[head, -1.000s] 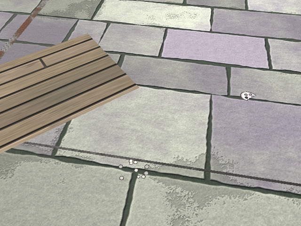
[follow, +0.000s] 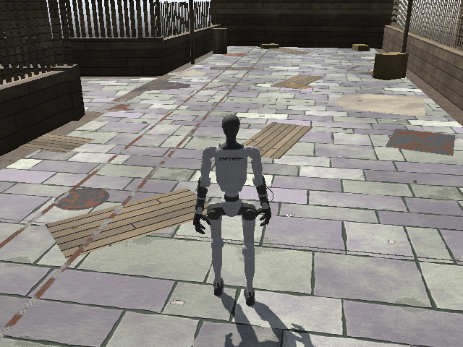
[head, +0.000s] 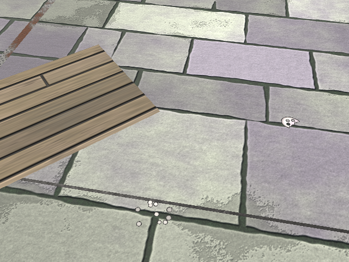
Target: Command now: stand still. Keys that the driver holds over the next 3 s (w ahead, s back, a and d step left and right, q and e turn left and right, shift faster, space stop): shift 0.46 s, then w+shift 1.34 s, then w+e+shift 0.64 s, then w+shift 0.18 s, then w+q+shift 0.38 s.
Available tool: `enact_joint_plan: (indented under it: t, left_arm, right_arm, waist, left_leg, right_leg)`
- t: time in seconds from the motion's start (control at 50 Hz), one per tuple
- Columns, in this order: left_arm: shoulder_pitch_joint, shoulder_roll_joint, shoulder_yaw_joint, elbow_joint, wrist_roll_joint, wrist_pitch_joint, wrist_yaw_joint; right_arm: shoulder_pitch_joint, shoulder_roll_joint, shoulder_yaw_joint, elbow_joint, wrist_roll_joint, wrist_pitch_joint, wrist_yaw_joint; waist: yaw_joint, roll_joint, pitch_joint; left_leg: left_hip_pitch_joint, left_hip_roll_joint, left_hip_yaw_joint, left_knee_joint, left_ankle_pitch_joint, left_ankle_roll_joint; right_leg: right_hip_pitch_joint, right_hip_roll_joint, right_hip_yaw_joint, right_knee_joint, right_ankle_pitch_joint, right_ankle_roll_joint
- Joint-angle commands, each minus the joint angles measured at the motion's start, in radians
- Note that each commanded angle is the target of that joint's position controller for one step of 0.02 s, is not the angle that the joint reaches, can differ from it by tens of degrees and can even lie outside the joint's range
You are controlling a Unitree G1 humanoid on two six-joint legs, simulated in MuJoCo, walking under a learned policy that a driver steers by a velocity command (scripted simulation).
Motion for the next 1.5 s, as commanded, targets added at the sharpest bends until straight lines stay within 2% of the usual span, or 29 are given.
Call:
enact_joint_plan:
  t: [0.02,0.46,0.5,0.54,0.58,0.6,0.62,0.68,0.7,0.74,0.78,0.8,0.82,0.84,0.86,0.88,0.94,1.02,1.12,1.2,1.24,1.26,1.28,1.3,1.32,1.34,1.38,1.44,1.5]
  left_arm:
    - [0.115,0.066,0.011,0.007,0.0,-0.004,0.003]
    - [0.185,0.034,0.014,0.005,0.0,-0.028,0.004]
    - [0.219,0.068,0.029,0.003,-0.013,-0.024,0.009]
    - [0.257,0.089,0.036,-0.019,-0.025,-0.048,0.009]
    - [0.304,0.181,0.067,-0.013,-0.029,-0.084,0.006]
    - [0.252,0.204,0.081,-0.031,-0.029,-0.094,0.005]
    - [0.216,0.16,0.072,-0.057,-0.022,-0.107,-0.001]
    - [0.144,0.154,0.073,-0.11,-0.043,-0.11,-0.02]
    - [0.156,0.157,0.076,-0.09,0.049,-0.097,-0.04]
    - [0.119,0.172,0.086,-0.096,0.044,-0.086,-0.046]
    - [0.082,0.186,0.085,-0.103,0.037,-0.097,-0.051]
    - [0.012,0.164,0.079,-0.134,0.039,-0.105,-0.053]
    - [-0.041,0.064,0.061,-0.213,0.018,-0.122,-0.063]
    - [-0.102,0.081,0.061,-0.248,0.023,-0.121,-0.074]
    - [-0.127,0.105,0.063,-0.257,0.024,-0.121,-0.09]
    - [-0.103,0.102,0.063,-0.244,0.032,-0.119,-0.101]
    - [-0.099,0.084,0.059,-0.253,0.05,-0.08,-0.121]
    - [-0.305,0.099,0.052,-0.333,0.038,-0.058,-0.121]
    - [-0.475,0.084,0.033,-0.405,0.021,-0.058,-0.125]
    - [-0.38,0.138,0.05,-0.395,0.022,-0.063,-0.095]
    - [-0.019,0.208,0.084,-0.29,0.023,-0.068,-0.072]
    - [0.159,0.278,0.109,-0.243,0.042,-0.07,-0.057]
    - [0.164,0.362,0.129,-0.232,0.077,-0.075,-0.059]
    - [0.134,0.314,0.128,-0.224,0.041,-0.074,-0.078]
    - [0.029,0.259,0.115,-0.219,0.043,-0.083,-0.081]
    - [-0.008,0.195,0.101,-0.217,0.038,-0.093,-0.084]
    - [-0.031,0.124,0.075,-0.188,0.037,-0.106,-0.076]
    - [0.015,0.128,0.066,-0.157,0.012,-0.128,-0.069]
    - [0.083,0.15,0.064,-0.152,0.006,-0.138,-0.076]
  right_arm:
    - [0.012,-0.092,-0.014,-0.026,-0.002,-0.004,-0.006]
    - [0.039,-0.075,-0.004,-0.02,-0.004,-0.001,-0.011]
    - [0.108,-0.105,-0.019,0.004,0.011,-0.002,-0.011]
    - [0.041,-0.109,-0.024,-0.044,0.029,-0.036,-0.001]
    - [-0.169,-0.049,-0.008,-0.138,0.036,-0.086,0.017]
    - [-0.19,-0.059,-0.008,-0.153,0.031,-0.101,0.027]
    - [-0.17,-0.082,-0.014,-0.161,0.029,-0.11,0.034]
    - [-0.13,-0.082,-0.009,-0.173,0.032,-0.13,0.046]
    - [-0.129,-0.069,-0.013,-0.189,-0.07,-0.095,0.083]
    - [-0.013,-0.055,-0.022,-0.171,-0.057,-0.068,0.096]
    - [0.277,-0.11,-0.053,-0.085,-0.041,-0.074,0.073]
    - [0.486,-0.215,-0.081,-0.047,-0.061,-0.087,0.052]
    - [0.535,-0.259,-0.073,-0.035,-0.07,-0.095,0.049]
    - [0.346,-0.215,-0.054,-0.071,-0.072,-0.087,0.045]
    - [0.239,-0.182,-0.046,-0.11,-0.061,-0.091,0.052]
    - [0.206,-0.169,-0.04,-0.117,-0.049,-0.097,0.059]
    - [0.219,-0.106,-0.016,-0.104,-0.042,-0.117,0.048]
    - [0.315,-0.109,-0.009,-0.088,-0.036,-0.133,0.045]
    - [0.35,-0.13,-0.004,-0.087,-0.02,-0.149,0.034]
    - [0.366,-0.198,-0.014,-0.069,-0.039,-0.132,0.026]
    - [0.333,-0.249,-0.032,-0.069,-0.057,-0.099,0.009]
    - [0.324,-0.207,-0.025,-0.09,-0.057,-0.097,0.012]
    - [0.434,-0.009,0.014,-0.134,-0.011,-0.108,0.049]
    - [0.352,-0.111,-0.006,-0.156,0.003,-0.13,0.049]
    - [0.225,-0.141,-0.014,-0.197,0.006,-0.133,0.041]
    - [0.179,-0.135,-0.008,-0.206,-0.007,-0.134,0.042]
    - [0.188,-0.087,0.002,-0.216,-0.042,-0.109,0.059]
    - [0.113,-0.061,0.013,-0.25,-0.061,-0.073,0.082]
    - [-0.08,-0.091,0.02,-0.324,-0.059,-0.068,0.088]
  waist:
    - [0.005,0.006,0.013]
    - [0.002,0.002,0.039]
    - [0.002,-0.008,0.016]
    - [0.039,-0.001,0.124]
    - [0.109,-0.181,0.17]
    - [0.098,-0.227,0.183]
    - [0.07,-0.165,0.16]
    - [0.034,-0.124,0.117]
    - [0.037,-0.141,0.077]
    - [-0.016,-0.148,0.088]
    - [-0.151,-0.036,-0.012]
    - [-0.262,0.179,-0.107]
    - [-0.214,0.392,-0.126]
    - [-0.113,0.229,-0.008]
    - [-0.07,0.094,0.025]
    - [-0.035,0.044,0.02]
    - [0.016,0.075,0.052]
    - [-0.01,0.034,0.122]
    - [-0.022,0.036,0.152]
    - [0.045,0.124,0.007]
    - [0.213,0.144,-0.181]
    - [0.265,0.102,-0.285]
    - [0.116,-0.216,-0.383]
    - [0.136,-0.175,-0.395]
    - [0.095,-0.107,-0.194]
    - [0.075,0.015,-0.134]
    - [-0.014,0.02,-0.068]
    - [-0.042,-0.013,0.038]
    - [-0.001,0.003,0.115]
  left_leg:
    - [0.124,0.058,-0.064,-0.074,0.246,0.04]
    - [0.078,0.057,-0.076,-0.111,0.06,0.032]
    - [0.036,0.018,-0.047,-0.084,-0.447,0.049]
    - [-0.127,0.063,-0.114,-0.089,-0.569,0.055]
    - [-0.373,0.014,0.034,0.12,-0.13,-0.008]
    - [-0.454,0.073,-0.005,0.274,-0.079,0.018]
    - [-0.529,0.109,-0.045,0.375,-0.102,0.033]
    - [-0.415,0.119,-0.01,0.205,-0.1,0.045]
    - [-0.262,0.047,0.086,0.139,-0.123,0.034]
    - [0.024,-0.012,0.177,0.038,-0.071,0.021]
    - [0.41,-0.041,0.168,-0.013,-0.069,0.026]
    - [0.58,0.184,-0.144,-0.148,-0.366,0.056]
    - [0.566,0.395,-0.712,-0.419,-0.736,0.112]
    - [0.426,0.428,-0.747,-0.431,-0.742,0.141]
    - [0.336,0.407,-0.617,-0.399,-0.613,0.143]
    - [0.26,0.355,-0.491,-0.415,-0.498,0.14]
    - [0.161,0.263,-0.302,-0.477,-0.304,0.131]
    - [0.175,0.218,-0.155,-0.532,-0.042,0.152]
    - [0.223,0.227,-0.024,-0.633,0.313,0.151]
    - [0.449,0.255,0.056,-0.323,1.131,0.117]
    - [0.392,0.248,0.08,0.145,1.199,0.095]
    - [0.143,0.199,0.062,0.481,0.891,0.098]
    - [-0.302,0.01,0.003,0.872,-0.104,0.066]
    - [-0.41,-0.013,-0.134,0.966,-0.141,0.101]
    - [-0.483,0.055,-0.107,0.961,-0.023,0.111]
    - [-0.444,0.095,-0.102,0.899,0.034,0.112]
    - [-0.341,0.144,-0.11,0.807,0.047,0.095]
    - [-0.406,0.191,-0.079,0.714,0.065,0.05]
    - [-0.496,0.195,0.001,0.506,0.225,0.024]
  right_leg:
    - [-0.171,-0.003,-0.006,-0.081,0.169,-0.01]
    - [-0.247,-0.008,-0.003,-0.089,0.071,-0.025]
    - [-0.26,0.002,0.002,-0.061,-0.312,-0.081]
    - [-0.292,-0.082,0.114,-0.116,-0.492,-0.154]
    - [-0.068,-0.28,0.373,-0.357,-0.41,-0.247]
    - [-0.04,-0.385,0.495,-0.388,-0.349,-0.281]
    - [0.01,-0.39,0.491,-0.378,-0.298,-0.271]
    - [-0.003,-0.294,0.296,-0.36,-0.168,-0.189]
    - [-0.072,-0.218,0.22,-0.359,-0.197,-0.192]
    - [-0.252,-0.185,0.134,-0.289,-0.197,-0.2]
    - [-0.41,-0.126,0.048,0.036,0.114,-0.191]
    - [-0.57,-0.042,-0.059,0.468,0.169,-0.155]
    - [-0.799,0.078,0.029,0.745,-0.128,-0.146]
    - [-0.891,-0.016,0.097,0.875,0.01,-0.167]
    - [-0.886,-0.083,0.067,0.88,0.138,-0.168]
    - [-0.819,-0.118,0.056,0.83,0.189,-0.154]
    - [-0.767,-0.142,0.011,0.777,0.24,-0.098]
    - [-0.854,-0.132,-0.05,0.599,0.351,-0.068]
    - [-0.641,-0.08,-0.126,0.23,0.478,-0.106]
    - [-0.43,0.053,-0.187,0.151,0.309,-0.177]
    - [-0.059,0.099,-0.169,0.085,0.215,-0.207]
    - [0.234,-0.042,-0.007,0.123,0.015,-0.224]
    - [0.508,-0.355,0.569,-0.022,-0.382,-0.323]
    - [0.458,-0.353,0.855,-0.235,-0.473,-0.31]
    - [0.304,-0.32,0.655,-0.238,-0.33,-0.282]
    - [0.154,-0.296,0.52,-0.245,-0.173,-0.27]
    - [-0.069,-0.22,0.352,-0.288,-0.077,-0.224]
    - [-0.176,-0.181,0.24,-0.374,-0.023,-0.223]
    - [-0.182,-0.12,0.111,-0.434,0.191,-0.214]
